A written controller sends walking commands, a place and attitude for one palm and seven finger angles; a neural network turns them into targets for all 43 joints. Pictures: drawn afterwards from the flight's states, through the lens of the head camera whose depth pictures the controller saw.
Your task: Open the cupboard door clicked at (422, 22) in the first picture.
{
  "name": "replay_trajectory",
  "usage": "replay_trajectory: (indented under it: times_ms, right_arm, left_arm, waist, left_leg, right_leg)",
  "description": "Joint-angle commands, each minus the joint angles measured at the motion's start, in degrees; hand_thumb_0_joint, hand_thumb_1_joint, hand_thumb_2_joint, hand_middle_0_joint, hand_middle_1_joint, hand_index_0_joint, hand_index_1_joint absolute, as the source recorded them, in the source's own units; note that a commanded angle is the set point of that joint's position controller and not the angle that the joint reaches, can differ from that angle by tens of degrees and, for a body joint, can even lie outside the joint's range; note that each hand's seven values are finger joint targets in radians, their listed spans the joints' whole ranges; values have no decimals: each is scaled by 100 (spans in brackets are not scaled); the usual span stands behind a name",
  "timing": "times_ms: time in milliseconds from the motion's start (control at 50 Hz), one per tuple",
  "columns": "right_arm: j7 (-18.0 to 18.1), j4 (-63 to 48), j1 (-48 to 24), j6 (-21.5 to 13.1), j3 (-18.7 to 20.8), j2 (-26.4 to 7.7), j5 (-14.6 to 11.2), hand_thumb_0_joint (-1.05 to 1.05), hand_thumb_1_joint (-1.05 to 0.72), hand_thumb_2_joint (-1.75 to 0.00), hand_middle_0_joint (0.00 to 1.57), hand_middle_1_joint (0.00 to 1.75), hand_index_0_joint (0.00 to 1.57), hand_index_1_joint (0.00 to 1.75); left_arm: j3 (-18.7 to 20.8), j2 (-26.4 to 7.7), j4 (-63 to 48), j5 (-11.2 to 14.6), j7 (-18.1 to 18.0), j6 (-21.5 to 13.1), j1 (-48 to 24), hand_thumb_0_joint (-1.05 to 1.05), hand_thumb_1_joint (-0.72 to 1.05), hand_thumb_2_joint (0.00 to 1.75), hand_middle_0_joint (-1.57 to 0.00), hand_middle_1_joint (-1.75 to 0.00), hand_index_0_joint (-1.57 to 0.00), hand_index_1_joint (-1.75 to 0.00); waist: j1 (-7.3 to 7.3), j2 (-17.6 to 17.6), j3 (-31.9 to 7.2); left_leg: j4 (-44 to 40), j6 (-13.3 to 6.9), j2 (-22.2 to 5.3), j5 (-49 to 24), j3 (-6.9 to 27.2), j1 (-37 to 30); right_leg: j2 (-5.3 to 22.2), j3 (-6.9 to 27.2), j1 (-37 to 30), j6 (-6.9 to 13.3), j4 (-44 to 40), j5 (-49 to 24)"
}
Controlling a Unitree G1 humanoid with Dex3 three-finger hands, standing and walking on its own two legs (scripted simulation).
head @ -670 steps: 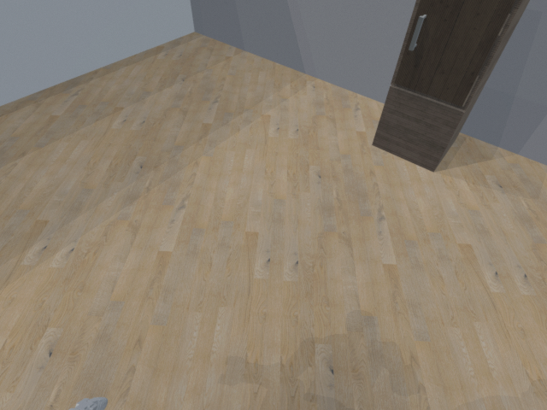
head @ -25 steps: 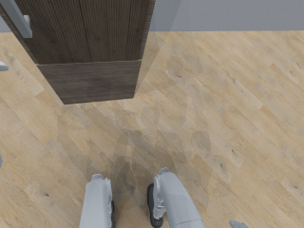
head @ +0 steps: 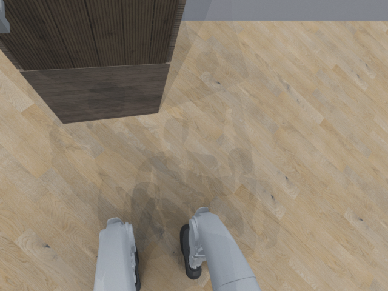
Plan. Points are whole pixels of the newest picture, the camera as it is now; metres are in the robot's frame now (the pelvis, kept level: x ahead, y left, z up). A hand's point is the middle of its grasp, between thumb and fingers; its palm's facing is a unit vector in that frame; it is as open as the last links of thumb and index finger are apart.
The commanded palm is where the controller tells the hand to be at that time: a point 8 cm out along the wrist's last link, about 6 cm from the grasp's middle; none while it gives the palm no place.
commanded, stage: move the hooked fingers beside the handle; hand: left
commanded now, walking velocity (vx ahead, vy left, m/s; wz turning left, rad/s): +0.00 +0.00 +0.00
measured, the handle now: out of the picture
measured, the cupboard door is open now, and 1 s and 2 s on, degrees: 0 0 0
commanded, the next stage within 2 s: slide the fingers in behind the handle in 0.44 s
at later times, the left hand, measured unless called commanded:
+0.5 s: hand out of the picture +0.53 +0.34 +0.06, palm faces +0.14 -0.99 -0.02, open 14.0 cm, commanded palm +0.54 +0.35 +0.06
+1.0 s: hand out of the picture +0.54 +0.31 +0.06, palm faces +0.14 -0.99 -0.02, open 14.0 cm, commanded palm +0.53 +0.32 +0.06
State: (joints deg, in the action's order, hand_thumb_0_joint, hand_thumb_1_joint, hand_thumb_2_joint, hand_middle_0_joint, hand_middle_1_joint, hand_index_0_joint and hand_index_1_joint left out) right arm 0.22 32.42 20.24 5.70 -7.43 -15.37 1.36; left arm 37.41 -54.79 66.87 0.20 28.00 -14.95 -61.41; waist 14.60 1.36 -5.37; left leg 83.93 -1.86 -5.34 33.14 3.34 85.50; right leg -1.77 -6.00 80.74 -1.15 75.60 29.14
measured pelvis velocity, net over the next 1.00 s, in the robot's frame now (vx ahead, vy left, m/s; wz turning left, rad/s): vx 0.00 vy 0.00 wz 0.02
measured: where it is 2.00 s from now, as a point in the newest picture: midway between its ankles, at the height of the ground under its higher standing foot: (162, 268)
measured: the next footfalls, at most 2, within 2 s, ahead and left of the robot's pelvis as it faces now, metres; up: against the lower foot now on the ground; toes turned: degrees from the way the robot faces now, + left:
none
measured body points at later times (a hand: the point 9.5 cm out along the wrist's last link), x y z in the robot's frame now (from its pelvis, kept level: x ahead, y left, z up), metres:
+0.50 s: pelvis +0.00 +0.00 +0.01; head +0.21 +0.08 +0.40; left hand +0.52 +0.40 +0.07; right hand +0.03 -0.27 -0.08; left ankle +0.03 +0.10 -0.58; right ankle +0.05 -0.14 -0.58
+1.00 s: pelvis +0.00 +0.00 +0.01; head +0.21 +0.07 +0.41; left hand +0.53 +0.37 +0.07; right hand +0.02 -0.26 -0.08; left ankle +0.03 +0.10 -0.58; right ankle +0.05 -0.14 -0.58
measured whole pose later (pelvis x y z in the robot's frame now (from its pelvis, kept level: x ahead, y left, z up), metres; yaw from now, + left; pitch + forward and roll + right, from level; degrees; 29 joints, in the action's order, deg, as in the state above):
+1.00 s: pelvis +0.00 +0.00 +0.01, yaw +1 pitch +32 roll -8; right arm -0.2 33.2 19.8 5.2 -6.5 -15.3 1.6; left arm 33.0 -48.5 67.6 1.7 23.5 -17.3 -59.4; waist 14.2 1.6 -6.2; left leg 81.8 -1.7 -5.0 32.8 3.3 82.1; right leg -1.6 -5.9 77.5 -1.0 73.8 29.0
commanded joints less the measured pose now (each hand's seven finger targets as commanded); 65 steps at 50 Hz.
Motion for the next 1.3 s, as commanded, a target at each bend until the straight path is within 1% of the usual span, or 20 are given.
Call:
replay_trajectory:
  times_ms: [0,40,60,120,240,300,360,420,500,580,640,680,720,800,920,1000,1040,1140,1220,1280]
  right_arm:
    - [87,14,1303,-27,587,-1422,30,0,-90,-90,20,30,20,30]
    - [111,-17,1291,-40,564,-1416,17,0,-90,-90,20,30,20,30]
    - [116,-33,1264,-45,549,-1395,11,0,-90,-90,20,30,20,30]
    - [109,-17,1274,-67,596,-1385,44,0,-90,-90,20,30,20,30]
    - [112,-102,1155,-56,549,-1385,12,0,-90,-90,20,30,20,30]
    - [98,-115,1135,-49,555,-1383,27,0,-90,-90,20,30,20,30]
    - [103,-116,1086,-48,566,-1394,14,0,-90,-90,20,30,20,30]
    - [97,-90,1099,-38,573,-1397,14,0,-90,-90,20,30,20,30]
    - [119,-62,1129,-27,563,-1434,28,0,-90,-90,20,30,20,30]
    - [126,-47,1138,-47,540,-1397,24,0,-90,-90,20,30,20,30]
    - [101,-52,1178,-39,571,-1378,40,0,-90,-90,20,30,20,30]
    - [80,-24,1191,-56,583,-1346,47,0,-90,-90,20,30,20,30]
    - [80,-30,1182,-43,575,-1361,38,0,-90,-90,20,30,20,30]
    - [65,-16,1188,-60,572,-1332,47,0,-90,-90,20,30,20,30]
    - [53,-4,1163,-87,584,-1309,49,0,-90,-90,20,30,20,30]
    - [39,61,1198,-103,639,-1310,61,0,-90,-90,20,30,20,30]
    - [49,81,1166,-106,638,-1294,51,0,-90,-90,20,30,20,30]
    - [50,74,1214,-112,643,-1285,80,0,-90,-90,20,30,20,30]
    - [0,140,1209,-101,681,-1246,98,0,-90,-90,20,30,20,30]
    - [17,153,1201,-117,675,-1253,100,0,-90,-90,20,30,20,30]
  left_arm:
    - [-37,-1705,-1169,218,24,-313,-2031,0,-50,30,-30,-120,-30,-120]
    - [-111,-1669,-1016,227,35,-266,-2009,0,-50,30,-30,-120,-30,-120]
    - [-247,-1547,-937,200,28,-252,-1994,0,-50,30,-30,-120,-30,-120]
    - [-282,-1406,-1238,230,-38,-431,-2041,0,-50,30,-30,-120,-30,-120]
    - [-167,-1507,-799,283,-74,-502,-1797,0,-50,30,-30,-120,-30,-120]
    - [-140,-1613,-1088,234,-104,-640,-1954,0,-50,30,-30,-120,-30,-120]
    - [-1,-1684,-981,302,-86,-692,-1892,0,-50,30,-30,-120,-30,-120]
    - [-218,-1492,-1012,255,-49,-681,-1999,0,-50,30,-30,-120,-30,-120]
    - [-126,-1632,-1033,259,-56,-639,-2134,0,-50,30,-30,-120,-30,-120]
    - [-286,-1436,-994,284,-58,-570,-2235,0,-50,30,-30,-120,-30,-120]
    - [-253,-1389,-1148,262,-124,-547,-2094,0,-50,30,-30,-120,-30,-120]
    - [-329,-1201,-1248,314,-162,-563,-2150,0,-50,30,-30,-120,-30,-120]
    - [-271,-1264,-1097,289,-224,-504,-2057,0,-50,30,-30,-120,-30,-120]
    - [-178,-1395,-1228,218,-357,-551,-2043,0,-50,30,-30,-120,-30,-120]
    - [-297,-1156,-1124,259,-439,-627,-2008,0,-50,30,-30,-120,-30,-120]
    - [-420,-874,-1257,296,-484,-724,-1992,0,-50,30,-30,-120,-30,-120]
    - [-592,-621,-1053,324,-496,-696,-2007,0,-50,30,-30,-120,-30,-120]
    - [-459,-738,-1095,273,-658,-755,-2003,0,-50,30,-30,-120,-30,-120]
    - [-778,-313,-1271,236,-729,-833,-2169,0,-50,30,-30,-120,-30,-120]
    - [-689,-316,-1160,310,-791,-840,-2254,0,-50,30,-30,-120,-30,-120]
  waist:
    - [-102,2100,-3553]
    - [-73,1872,-3410]
    - [-58,1910,-3269]
    - [-99,2130,-3502]
    - [-92,1665,-3117]
    - [-150,2045,-3377]
    - [-143,1808,-3387]
    - [-119,2067,-3440]
    - [-102,2070,-3542]
    - [-38,1948,-3495]
    - [-140,2026,-3741]
    - [-101,2086,-3699]
    - [-102,1878,-3584]
    - [-162,1975,-3601]
    - [-108,1759,-3382]
    - [-100,1871,-3513]
    - [-24,1641,-3299]
    - [-111,1675,-3479]
    - [-39,1883,-3507]
    - [-13,1694,-3435]
  left_leg:
    - [-1097,84,22,-3258,607,-4352]
    - [-1097,27,61,-2952,523,-4028]
    - [-1132,28,70,-2901,501,-3965]
    - [-1173,94,51,-3231,579,-4413]
    - [-1133,13,106,-2950,413,-3785]
    - [-1121,56,94,-3134,436,-4052]
    - [-1072,41,110,-2992,409,-3873]
    - [-1079,76,92,-3055,483,-4129]
    - [-1075,101,78,-3035,568,-4188]
    - [-1033,43,103,-2887,524,-3960]
    - [-1051,76,100,-3072,537,-4163]
    - [-1072,80,88,-3182,566,-4271]
    - [-1089,59,102,-2920,515,-4028]
    - [-1121,55,99,-2903,469,-4007]
    - [-1164,23,124,-2638,400,-3736]
    - [-1217,64,112,-2811,459,-4064]
    - [-1223,40,125,-2571,432,-3865]
    - [-1227,47,153,-2729,409,-3884]
    - [-1216,77,134,-2877,438,-4148]
    - [-1228,48,151,-2701,452,-4012]
  right_leg:
    - [-166,-3,-711,221,-769,-1313]
    - [-182,31,-892,212,-816,-1287]
    - [-179,26,-880,222,-832,-1261]
    - [-168,9,-760,246,-833,-1319]
    - [-185,67,-1113,225,-873,-1373]
    - [-171,70,-1031,254,-798,-1381]
    - [-182,82,-1145,236,-792,-1372]
    - [-162,59,-867,246,-763,-1293]
    - [-142,23,-747,248,-698,-1247]
    - [-149,55,-844,243,-708,-1267]
    - [-147,47,-911,243,-720,-1325]
    - [-144,44,-836,247,-740,-1363]
    - [-154,54,-943,229,-770,-1301]
    - [-157,85,-1075,245,-791,-1319]
    - [-156,113,-1241,232,-851,-1265]
    - [-146,93,-1103,247,-866,-1310]
    - [-147,103,-1098,235,-901,-1219]
    - [-126,115,-1261,245,-877,-1318]
    - [-123,112,-1064,256,-879,-1349]
    - [-121,112,-1086,259,-875,-1279]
